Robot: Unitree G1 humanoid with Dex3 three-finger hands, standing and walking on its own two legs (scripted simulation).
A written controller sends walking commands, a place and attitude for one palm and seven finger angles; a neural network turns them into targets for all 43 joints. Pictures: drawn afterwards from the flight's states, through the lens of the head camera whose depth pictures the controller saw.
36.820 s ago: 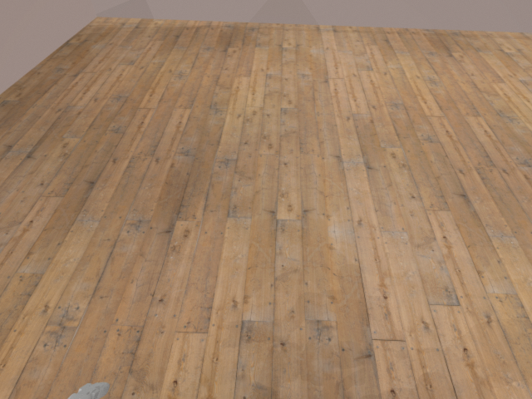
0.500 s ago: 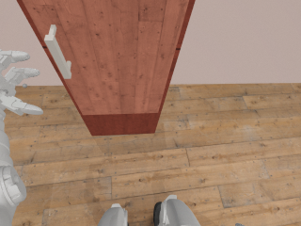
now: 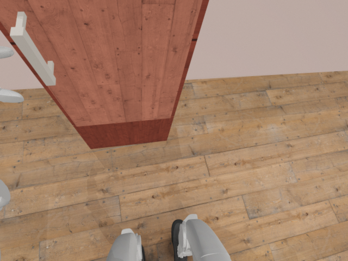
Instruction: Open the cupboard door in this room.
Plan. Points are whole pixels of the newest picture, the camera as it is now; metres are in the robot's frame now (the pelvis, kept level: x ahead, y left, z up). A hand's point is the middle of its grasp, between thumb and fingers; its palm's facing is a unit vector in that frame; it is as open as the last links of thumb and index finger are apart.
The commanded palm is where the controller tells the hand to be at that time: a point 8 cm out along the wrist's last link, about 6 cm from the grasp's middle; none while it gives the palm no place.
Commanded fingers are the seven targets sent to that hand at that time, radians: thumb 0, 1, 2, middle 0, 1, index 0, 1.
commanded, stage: move the hooked fingers beside the handle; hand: left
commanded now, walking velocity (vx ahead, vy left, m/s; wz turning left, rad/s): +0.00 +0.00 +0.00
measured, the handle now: (37, 52) +0.54 +0.24 +0.07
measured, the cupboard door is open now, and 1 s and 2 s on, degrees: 0 0 0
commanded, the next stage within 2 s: slide the fingers in behind the handle in 0.72 s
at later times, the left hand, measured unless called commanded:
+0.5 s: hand out of the picture +0.49 +0.30 +0.07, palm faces +0.07 -1.00 -0.03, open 14.0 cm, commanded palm +0.47 +0.34 +0.07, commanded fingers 0.00 -0.50 0.30 -0.30 -1.20 -0.30 -1.20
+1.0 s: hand (0, 76) +0.48 +0.30 +0.07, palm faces +0.05 -1.00 -0.02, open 14.0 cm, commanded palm +0.46 +0.33 +0.06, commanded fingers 0.00 -0.50 0.30 -0.30 -1.20 -0.30 -1.20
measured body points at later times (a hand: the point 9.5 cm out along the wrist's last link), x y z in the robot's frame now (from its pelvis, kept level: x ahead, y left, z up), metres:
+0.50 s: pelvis +0.01 +0.00 +0.00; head +0.17 +0.04 +0.43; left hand +0.48 +0.35 +0.07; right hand +0.03 -0.27 -0.09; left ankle -0.03 +0.08 -0.67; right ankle +0.05 -0.12 -0.67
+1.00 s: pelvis +0.01 +0.00 +0.00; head +0.16 +0.04 +0.42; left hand +0.47 +0.35 +0.07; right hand +0.02 -0.28 -0.09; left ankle -0.03 +0.08 -0.67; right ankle +0.05 -0.12 -0.67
